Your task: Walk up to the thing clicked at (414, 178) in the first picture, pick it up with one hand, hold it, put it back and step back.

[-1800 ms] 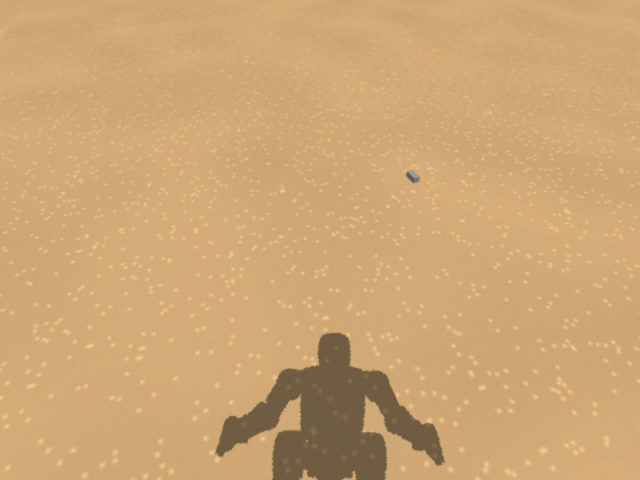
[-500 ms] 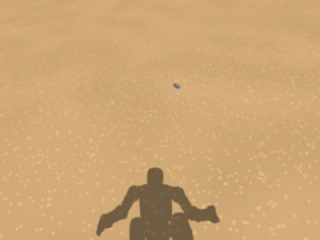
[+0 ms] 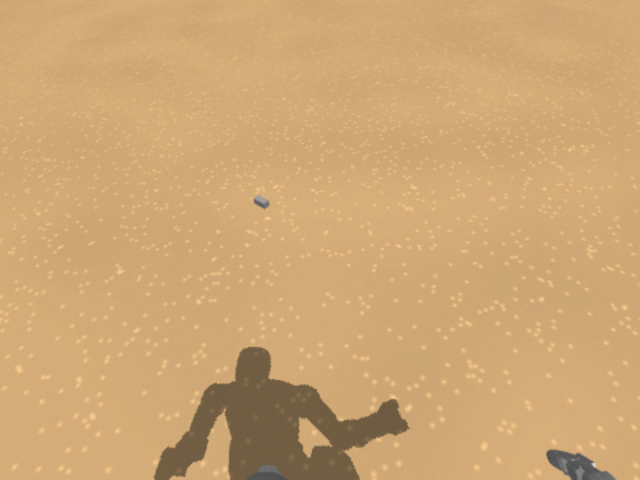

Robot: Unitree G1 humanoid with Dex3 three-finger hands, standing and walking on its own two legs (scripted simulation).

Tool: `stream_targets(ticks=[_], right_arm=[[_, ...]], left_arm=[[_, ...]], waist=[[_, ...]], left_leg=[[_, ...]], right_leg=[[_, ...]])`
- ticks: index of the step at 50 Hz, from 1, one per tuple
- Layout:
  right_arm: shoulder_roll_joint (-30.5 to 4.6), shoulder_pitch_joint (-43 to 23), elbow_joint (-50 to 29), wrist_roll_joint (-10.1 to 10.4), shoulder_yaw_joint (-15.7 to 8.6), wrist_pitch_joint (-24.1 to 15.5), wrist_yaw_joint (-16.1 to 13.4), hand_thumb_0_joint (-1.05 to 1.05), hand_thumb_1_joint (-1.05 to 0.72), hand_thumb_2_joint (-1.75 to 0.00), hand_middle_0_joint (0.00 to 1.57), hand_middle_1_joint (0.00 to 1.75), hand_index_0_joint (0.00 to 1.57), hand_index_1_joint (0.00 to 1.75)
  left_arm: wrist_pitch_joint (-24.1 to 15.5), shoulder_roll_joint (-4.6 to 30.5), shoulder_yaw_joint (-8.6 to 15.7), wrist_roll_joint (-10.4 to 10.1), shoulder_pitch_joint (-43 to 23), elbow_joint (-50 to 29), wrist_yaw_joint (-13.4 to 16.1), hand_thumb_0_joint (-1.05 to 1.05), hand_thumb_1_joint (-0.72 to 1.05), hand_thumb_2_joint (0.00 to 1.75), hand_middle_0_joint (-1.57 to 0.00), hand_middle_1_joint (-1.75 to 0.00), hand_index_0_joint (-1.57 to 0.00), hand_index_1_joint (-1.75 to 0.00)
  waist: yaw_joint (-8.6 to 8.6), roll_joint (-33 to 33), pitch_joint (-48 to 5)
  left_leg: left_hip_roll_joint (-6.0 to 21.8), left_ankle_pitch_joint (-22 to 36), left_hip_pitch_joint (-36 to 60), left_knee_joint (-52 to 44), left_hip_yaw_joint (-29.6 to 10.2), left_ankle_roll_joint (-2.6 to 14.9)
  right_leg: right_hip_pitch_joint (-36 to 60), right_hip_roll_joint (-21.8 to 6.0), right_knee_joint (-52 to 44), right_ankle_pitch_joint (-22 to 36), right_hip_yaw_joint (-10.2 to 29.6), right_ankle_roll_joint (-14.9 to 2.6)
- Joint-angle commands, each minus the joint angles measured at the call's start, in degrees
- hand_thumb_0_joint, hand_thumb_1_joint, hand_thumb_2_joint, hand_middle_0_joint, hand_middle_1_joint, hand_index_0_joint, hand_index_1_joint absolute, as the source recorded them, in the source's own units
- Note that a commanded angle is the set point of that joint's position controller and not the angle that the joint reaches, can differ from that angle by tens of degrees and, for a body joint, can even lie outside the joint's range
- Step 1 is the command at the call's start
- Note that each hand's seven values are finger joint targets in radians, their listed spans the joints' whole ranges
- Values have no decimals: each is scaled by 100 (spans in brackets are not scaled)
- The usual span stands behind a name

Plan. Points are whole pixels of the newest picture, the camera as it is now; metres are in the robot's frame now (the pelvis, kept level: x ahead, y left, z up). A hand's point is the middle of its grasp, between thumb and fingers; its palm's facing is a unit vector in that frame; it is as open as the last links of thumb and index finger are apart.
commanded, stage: walk up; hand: left
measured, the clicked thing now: (261, 202) +1.45 +0.41 -0.75
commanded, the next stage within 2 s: none
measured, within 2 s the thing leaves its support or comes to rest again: neither
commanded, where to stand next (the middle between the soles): +1.12 +0.43 m, yaw -38 degrees
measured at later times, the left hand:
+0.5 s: hand (185, 284) +0.49 +0.30 -0.11, palm faces -0.30 -0.84 -0.46, open 7.4 cm
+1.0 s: hand (138, 244) +0.63 +0.47 -0.16, palm faces -0.36 -0.77 -0.53, open 7.4 cm
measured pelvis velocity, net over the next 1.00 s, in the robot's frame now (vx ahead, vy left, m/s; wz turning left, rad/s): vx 0.49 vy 0.18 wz -0.39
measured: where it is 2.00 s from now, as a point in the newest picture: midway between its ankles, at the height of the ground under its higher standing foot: (264, 308)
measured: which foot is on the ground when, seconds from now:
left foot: up 0.00-0.04, down 0.06-0.52, up 0.54-0.88, down 0.90-1.00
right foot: down 0.00-0.08, up 0.10-0.48, down 0.50-0.90, up 0.92-1.00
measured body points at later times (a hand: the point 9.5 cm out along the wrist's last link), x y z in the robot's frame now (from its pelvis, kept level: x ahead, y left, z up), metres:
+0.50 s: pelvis +0.26 +0.08 -0.01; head +0.27 +0.04 +0.44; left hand +0.50 +0.35 -0.08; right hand +0.16 -0.23 -0.14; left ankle +0.17 +0.17 -0.73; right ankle +0.34 -0.04 -0.73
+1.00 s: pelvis +0.49 +0.18 -0.02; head +0.51 +0.17 +0.42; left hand +0.65 +0.50 -0.12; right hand +0.48 -0.18 -0.11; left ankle +0.59 +0.28 -0.73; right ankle +0.40 +0.02 -0.67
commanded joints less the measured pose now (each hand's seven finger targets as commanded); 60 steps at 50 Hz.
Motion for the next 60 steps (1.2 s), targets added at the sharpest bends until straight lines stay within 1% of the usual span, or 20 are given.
stream_targets(ticks=[1,3,4,5,10,18,21,23,24,26,27,32,40,44,45,46,47,51,54,60], right_arm=[[-979,377,-431,16,-490,-211,-82,0,-90,-90,20,30,20,30],[-1540,1979,-18,-79,-740,-285,-282,0,-90,-90,20,30,20,30],[-1886,1860,-143,-44,-775,-378,-372,0,-90,-90,20,30,20,30],[-2021,1123,-254,144,-823,-378,-382,0,-90,-90,20,30,20,30],[-998,566,-437,71,-516,-446,-444,0,-90,-90,20,30,20,30],[-1008,977,-529,-69,-493,-364,-434,0,-90,-90,20,30,20,30],[-1051,910,-618,-96,-492,-279,-428,0,-90,-90,20,30,20,30],[-1025,670,-741,-70,-462,-241,-458,0,-90,-90,20,30,20,30],[-815,809,-804,-82,-379,-235,-449,0,-90,-90,20,30,20,30],[-894,1191,-861,-48,-334,-152,-462,0,-90,-90,20,30,20,30],[-1254,960,-785,-62,-437,-104,-522,0,-90,-90,20,30,20,30],[-946,1274,-434,-47,-417,9,-415,0,-90,-90,20,30,20,30],[-886,165,-869,-123,-538,56,-127,0,-90,-90,20,30,20,30],[-1205,1671,-357,-168,-799,-26,-189,0,-90,-90,20,30,20,30],[-1632,2122,-272,-255,-932,-67,-258,0,-90,-90,20,30,20,30],[-2038,1661,-485,-101,-953,-101,-330,0,-90,-90,20,30,20,30],[-2047,1087,-582,17,-974,-62,-367,0,-90,-90,20,30,20,30],[-1266,445,-737,-23,-622,-100,-439,0,-90,-90,20,30,20,30],[-1199,723,-699,-104,-549,-81,-432,0,-90,-90,20,30,20,30],[-1068,-24,-1005,-122,-427,99,-372,0,-90,-90,20,30,20,30]], left_arm=[[-197,2048,527,18,-998,-659,256,0,90,90,-20,-30,-20,-30],[-155,1410,312,42,-580,-652,289,0,90,90,-20,-30,-20,-30],[-146,925,112,-134,-247,-685,324,0,90,90,-20,-30,-20,-30],[-142,1202,107,-162,-8,-515,403,0,90,90,-20,-30,-20,-30],[-3,1608,309,-191,-276,-38,151,0,90,90,-20,-30,-20,-30],[87,1213,239,-139,-1536,-489,61,0,90,90,-20,-30,-20,-30],[79,1139,285,-148,-1564,-501,72,0,90,90,-20,-30,-20,-30],[74,1248,389,-134,-639,-286,153,0,90,90,-20,-30,-20,-30],[32,1572,544,-95,52,-106,230,0,90,90,-20,-30,-20,-30],[15,2391,731,-59,486,-285,400,0,90,90,-20,-30,-20,-30],[41,2328,695,-157,212,-415,472,0,90,90,-20,-30,-20,-30],[-160,1775,520,-117,-739,-730,487,0,90,90,-20,-30,-20,-30],[-319,2263,627,115,-471,-722,536,0,90,90,-20,-30,-20,-30],[-221,1823,460,158,-797,-748,585,0,90,90,-20,-30,-20,-30],[-203,1227,246,93,-420,-716,586,0,90,90,-20,-30,-20,-30],[-176,1231,219,-29,-285,-732,667,0,90,90,-20,-30,-20,-30],[-166,1511,242,12,-298,-539,733,0,90,90,-20,-30,-20,-30],[-162,1791,350,-108,126,45,552,0,90,90,-20,-30,-20,-30],[-122,1505,319,-85,-123,-72,511,0,90,90,-20,-30,-20,-30],[-110,1501,487,-34,497,7,526,0,90,90,-20,-30,-20,-30]], waist=[[-872,-1032,-254],[-1523,805,-977],[-1304,2073,-783],[-789,1704,-808],[-487,442,-308],[-740,94,62],[-600,-113,105],[-25,-487,-328],[273,-1049,-780],[393,-1804,-1050],[314,-904,-833],[-492,-928,-157],[-350,-1330,25],[-1305,-160,-649],[-1535,1436,-657],[-1218,2041,-563],[-891,1420,-412],[-476,764,36],[-576,810,-27],[105,-50,-42]], left_leg=[[-178,-173,2197,-380,303,170],[138,-1916,4173,-1170,-553,424],[1381,-3092,4369,-2454,-2781,488],[1662,-3679,3608,-3264,-3844,803],[740,-1363,2584,-2672,-638,603],[676,325,2801,-2593,575,824],[740,584,2219,-2124,753,716],[525,1400,2029,-814,1068,541],[164,983,1286,428,1164,358],[-775,-2795,-1220,2993,276,-77],[-378,-2593,-1200,3366,-433,-127],[9,-1463,87,2419,-261,17],[206,-747,506,898,25,134],[-363,-1182,3230,-243,549,283],[336,-2405,3639,-1398,-737,489],[1616,-2819,3631,-2509,-2959,934],[1701,-3504,2845,-2762,-3187,1251],[751,-1736,2070,-1953,-687,1208],[804,-481,2262,-1877,-333,1525],[644,-2030,567,-1147,148,1216]], right_leg=[[-1436,-1210,-52,1455,739,-995],[-2623,-321,3489,1294,54,-572],[-3961,545,4631,-905,-120,-521],[-3840,136,5338,-564,331,-684],[-3021,-503,3820,684,-8,-344],[-2644,-439,1530,1077,-806,-300],[-1557,-257,1209,1188,-1009,-449],[-348,-186,637,1360,-976,-586],[929,-269,424,914,-642,-676],[2064,-2545,-628,-563,3731,-1881],[1365,-2703,-719,-723,4034,-2193],[-862,-1392,-328,2043,844,-1403],[-1971,-1333,-172,233,881,-1415],[-3136,-849,2285,1015,7,-868],[-3961,-13,4136,151,-380,-591],[-4934,448,4857,-1183,-424,-498],[-4543,-96,5308,-893,-63,-595],[-3600,-537,3886,18,-365,-383],[-3157,-455,2927,-105,-741,-245],[-579,-325,1280,1181,-784,-482]])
